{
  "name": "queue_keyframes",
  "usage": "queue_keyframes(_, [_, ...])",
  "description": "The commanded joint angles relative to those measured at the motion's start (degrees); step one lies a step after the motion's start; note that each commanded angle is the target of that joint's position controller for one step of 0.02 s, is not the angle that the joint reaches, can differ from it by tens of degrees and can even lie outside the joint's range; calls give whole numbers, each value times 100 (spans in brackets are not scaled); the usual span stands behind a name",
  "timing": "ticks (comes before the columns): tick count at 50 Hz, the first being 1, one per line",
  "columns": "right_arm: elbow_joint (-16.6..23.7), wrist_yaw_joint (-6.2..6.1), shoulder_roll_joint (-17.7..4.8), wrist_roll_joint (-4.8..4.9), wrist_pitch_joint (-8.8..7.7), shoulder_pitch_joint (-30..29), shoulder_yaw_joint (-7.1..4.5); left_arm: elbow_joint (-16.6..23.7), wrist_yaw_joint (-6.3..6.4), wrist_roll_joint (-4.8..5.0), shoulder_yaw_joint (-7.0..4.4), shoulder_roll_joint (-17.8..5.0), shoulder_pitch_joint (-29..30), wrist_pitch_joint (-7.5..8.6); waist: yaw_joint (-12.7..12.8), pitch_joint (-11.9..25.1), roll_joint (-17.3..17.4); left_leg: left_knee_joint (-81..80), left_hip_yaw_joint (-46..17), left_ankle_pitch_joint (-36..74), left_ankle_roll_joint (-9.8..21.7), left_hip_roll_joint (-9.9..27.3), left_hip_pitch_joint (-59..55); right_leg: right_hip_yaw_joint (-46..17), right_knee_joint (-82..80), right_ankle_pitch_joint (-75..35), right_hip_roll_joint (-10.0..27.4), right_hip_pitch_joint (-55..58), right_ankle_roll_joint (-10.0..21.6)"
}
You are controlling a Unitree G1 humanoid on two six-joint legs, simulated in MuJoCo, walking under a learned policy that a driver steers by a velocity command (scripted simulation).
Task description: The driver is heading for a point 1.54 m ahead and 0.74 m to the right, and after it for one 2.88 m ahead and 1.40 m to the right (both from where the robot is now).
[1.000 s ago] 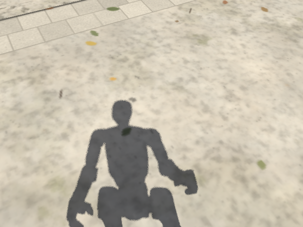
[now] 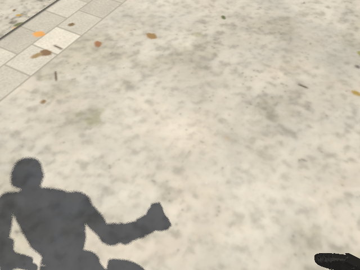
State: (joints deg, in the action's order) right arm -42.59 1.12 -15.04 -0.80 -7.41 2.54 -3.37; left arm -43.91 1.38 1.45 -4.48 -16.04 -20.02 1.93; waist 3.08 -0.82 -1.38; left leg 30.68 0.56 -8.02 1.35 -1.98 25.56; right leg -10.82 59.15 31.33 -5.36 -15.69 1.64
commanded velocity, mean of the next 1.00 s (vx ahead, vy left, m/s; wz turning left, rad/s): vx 0.09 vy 0.00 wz -0.56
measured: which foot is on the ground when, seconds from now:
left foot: down 0.00-0.42, up 0.44-0.80, down 0.82-1.00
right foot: up 0.00-0.38, down 0.40-0.82, up 0.84-1.00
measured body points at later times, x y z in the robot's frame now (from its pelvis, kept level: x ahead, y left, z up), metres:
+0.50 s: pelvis +0.12 -0.03 +0.01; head +0.17 -0.07 +0.45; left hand +0.38 +0.17 -0.06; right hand +0.18 -0.35 -0.11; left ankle +0.10 +0.12 -0.65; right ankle +0.16 -0.14 -0.72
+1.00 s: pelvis +0.15 -0.01 +0.02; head +0.19 +0.00 +0.46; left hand +0.45 +0.15 -0.08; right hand +0.10 -0.31 -0.08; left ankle +0.22 +0.09 -0.72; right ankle +0.07 -0.12 -0.64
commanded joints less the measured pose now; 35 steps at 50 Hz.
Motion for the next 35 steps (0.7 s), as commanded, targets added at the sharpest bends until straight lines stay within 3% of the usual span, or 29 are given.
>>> queue_keyframes(1, [261,-51,-576,-7,112,740,-155,567,55,-37,-211,-960,95,-19,-506,793,409,-882,-2167,2328,1077,2216,-2841,190,1741,-308,617,-2499,-290])
queue_keyframes(2, [211,-51,-509,-2,158,582,-134,642,57,-89,-244,-911,228,-70,-378,545,376,-923,-1644,2899,1037,1990,-2292,285,1472,-434,772,-2344,-325])
queue_keyframes(4, [111,-60,-568,-38,165,496,-147,719,23,-9,-195,-553,104,-193,-202,412,747,-1242,-945,3050,1004,1704,-1633,541,1028,-640,919,-1901,-340])
queue_keyframes(6, [48,-106,-793,-36,185,427,-219,894,24,5,-139,-375,284,-265,-185,390,855,-1463,-612,3315,1161,1773,-1588,679,533,-928,956,-2004,-410])
queue_keyframes(10, [15,-221,-978,60,354,298,-277,1056,-67,-39,-104,-364,602,-292,-263,667,729,-1571,11,3060,1151,1834,-1831,854,-555,-2029,1026,-1737,-408])
queue_keyframes(13, [-35,-237,-1057,104,464,306,-285,1202,-186,-53,-108,-385,999,-299,-394,543,753,-1507,439,2525,982,1759,-1802,1093,-1361,-2427,947,-1341,-294])
queue_keyframes(16, [-96,-200,-1214,202,541,433,-332,1400,-288,-58,-165,-499,1274,-350,-470,410,819,-1210,463,2240,872,1922,-2068,1250,-1923,-2055,855,-1222,-134])
queue_keyframes(18, [-99,-195,-1269,290,580,402,-355,1453,-332,-56,-217,-555,1197,-367,-362,405,833,-767,498,2291,710,1970,-2245,1372,-2538,-1983,731,-968,42])
queue_keyframes(19, [-106,-200,-1223,331,594,373,-348,1391,-323,-70,-266,-608,955,-357,-207,492,751,-257,674,2396,532,1818,-2164,1476,-3105,-2358,565,-473,178])
queue_keyframes(20, [-193,-176,-1066,285,586,677,-315,1288,-242,-109,-397,-926,515,-340,-63,750,303,702,922,2131,199,1444,-1758,1211,-3582,-3521,532,484,423])
queue_keyframes(21, [32,-145,-762,-4,552,698,-197,1337,-94,-181,-572,-1686,105,-330,-71,1168,-1136,2536,1164,-406,-272,879,-128,-656,-3327,-6384,1933,1967,1048])
queue_keyframes(22, [237,-116,-662,-88,528,671,-112,1507,-110,-272,-508,-1776,301,-279,-162,1778,-1610,3976,311,-3267,-494,144,1166,-2263,-3498,-6381,2913,2434,2279])
queue_keyframes(23, [169,-89,-965,54,551,382,-206,1501,-182,-224,-399,-1383,340,-202,84,1763,-691,4357,-362,-3028,-460,340,1289,-1815,-3632,-5961,2672,2114,2105])
queue_keyframes(24, [220,-106,-949,157,585,259,-204,1459,-183,-170,-333,-1215,574,-145,-73,1363,-494,4249,-402,-2585,-370,447,1356,-1254,-3630,-5386,2328,1732,1741])
queue_keyframes(25, [134,-166,-894,109,627,313,-205,1446,-167,-97,-306,-1103,822,-147,-219,1051,-172,3869,-415,-2179,-374,545,1320,-919,-3709,-4727,2000,1294,1413])
queue_keyframes(26, [141,-224,-977,42,677,300,-235,1483,-130,-63,-277,-1049,1065,-181,-329,888,-281,3530,-417,-1879,-402,581,1113,-765,-3816,-4298,1826,859,1269])
queue_keyframes(29, [107,-233,-822,56,743,506,-206,1560,-56,-180,-273,-1077,1274,-235,-498,899,-559,3018,-304,-1477,-526,326,531,-620,-3937,-4108,1542,259,1267])
queue_keyframes(32, [174,-246,-669,52,743,360,-139,1514,20,-139,-298,-1108,1178,-260,-389,955,-594,2161,-398,-1330,-585,232,323,-787,-3866,-3590,1474,251,1238])
queue_keyframes(35, [240,-201,-687,79,724,276,-137,1525,31,-146,-309,-1135,1184,-312,-290,932,-740,1543,-442,-1243,-543,120,9,-1131,-3848,-2872,1435,112,1189])
Keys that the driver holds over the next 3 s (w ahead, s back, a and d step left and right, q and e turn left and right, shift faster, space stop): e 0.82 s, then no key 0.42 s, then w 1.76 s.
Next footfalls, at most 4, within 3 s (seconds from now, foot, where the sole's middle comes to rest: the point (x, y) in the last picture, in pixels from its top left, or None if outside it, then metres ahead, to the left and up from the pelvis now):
0.40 right None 0.20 -0.15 -0.76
0.82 left None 0.26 0.07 -0.76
1.18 right None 0.09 -0.14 -0.76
1.54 left None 0.29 0.02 -0.76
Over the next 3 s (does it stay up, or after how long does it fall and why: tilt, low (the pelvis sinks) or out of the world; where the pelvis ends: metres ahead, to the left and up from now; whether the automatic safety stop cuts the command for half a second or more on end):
stays up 0.83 -0.44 0.02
